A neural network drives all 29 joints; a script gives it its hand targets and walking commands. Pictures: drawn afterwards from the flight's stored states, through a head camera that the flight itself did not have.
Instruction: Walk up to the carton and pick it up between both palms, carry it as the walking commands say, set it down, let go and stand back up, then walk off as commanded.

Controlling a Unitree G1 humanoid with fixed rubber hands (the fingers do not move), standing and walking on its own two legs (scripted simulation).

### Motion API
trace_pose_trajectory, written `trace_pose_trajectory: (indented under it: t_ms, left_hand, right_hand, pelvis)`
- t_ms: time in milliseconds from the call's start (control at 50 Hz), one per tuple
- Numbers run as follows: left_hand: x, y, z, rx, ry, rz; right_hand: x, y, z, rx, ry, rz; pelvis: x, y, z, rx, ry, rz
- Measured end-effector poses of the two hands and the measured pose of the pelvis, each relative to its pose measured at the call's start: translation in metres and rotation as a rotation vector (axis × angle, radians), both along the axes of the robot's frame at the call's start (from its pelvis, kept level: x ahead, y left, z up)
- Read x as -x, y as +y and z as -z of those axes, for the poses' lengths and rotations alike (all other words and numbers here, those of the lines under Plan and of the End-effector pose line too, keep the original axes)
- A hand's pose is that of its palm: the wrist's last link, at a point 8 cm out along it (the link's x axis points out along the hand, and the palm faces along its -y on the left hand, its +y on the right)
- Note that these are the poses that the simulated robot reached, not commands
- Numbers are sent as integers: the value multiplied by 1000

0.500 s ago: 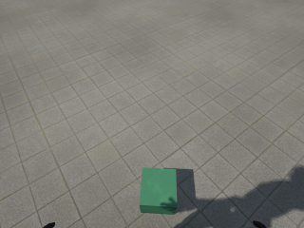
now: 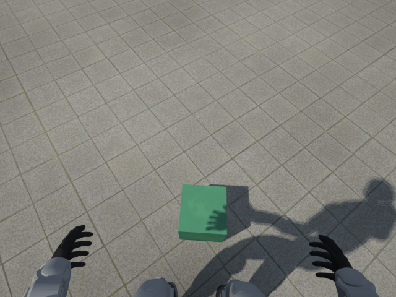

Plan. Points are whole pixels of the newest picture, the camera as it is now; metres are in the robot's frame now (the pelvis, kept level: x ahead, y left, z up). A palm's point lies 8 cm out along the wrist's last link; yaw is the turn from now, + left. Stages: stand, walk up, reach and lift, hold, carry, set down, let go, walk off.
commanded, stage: reach and lift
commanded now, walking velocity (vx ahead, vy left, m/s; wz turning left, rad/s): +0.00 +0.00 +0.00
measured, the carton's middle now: (202, 213) +0.45 -0.03 -0.67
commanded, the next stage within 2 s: none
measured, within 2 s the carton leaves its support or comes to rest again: neither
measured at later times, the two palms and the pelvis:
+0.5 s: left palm (101, 219) +0.28 +0.24 -0.15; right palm (307, 227) +0.27 -0.26 -0.15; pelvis -0.02 -0.02 -0.06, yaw +1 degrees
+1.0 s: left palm (132, 180) +0.41 +0.19 -0.19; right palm (279, 187) +0.40 -0.23 -0.19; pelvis -0.07 +0.00 -0.10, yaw +0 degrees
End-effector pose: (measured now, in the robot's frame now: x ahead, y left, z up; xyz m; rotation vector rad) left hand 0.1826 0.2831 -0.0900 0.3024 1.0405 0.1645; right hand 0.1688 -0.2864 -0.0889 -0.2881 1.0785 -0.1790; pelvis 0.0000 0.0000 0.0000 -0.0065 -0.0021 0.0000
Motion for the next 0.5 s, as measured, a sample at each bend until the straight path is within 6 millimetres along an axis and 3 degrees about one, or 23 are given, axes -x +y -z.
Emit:
trace_pose_trajectory:
  t_ms: [80, 220, 380, 500]
  left_hand:
    - [-6, -13, 5, 18, 2, 2]
    - [-10, -26, 28, 52, 11, -29]
    - [-70, -33, 44, 55, -89, -5]
    - [-101, -40, 56, 68, -135, 23]
  right_hand:
    - [-9, 0, 2, 0, -10, 2]
    - [-25, 4, 26, -28, -23, 6]
    - [-80, 19, 49, -70, -119, 18]
    - [-103, 23, 61, -82, -167, 33]
  pelvis:
    - [-5, -3, 4, -3, 40, -4]
    - [-8, -7, 21, -10, 110, -6]
    - [7, -16, 46, 0, 220, -25]
    - [21, -17, 58, -3, 304, -21]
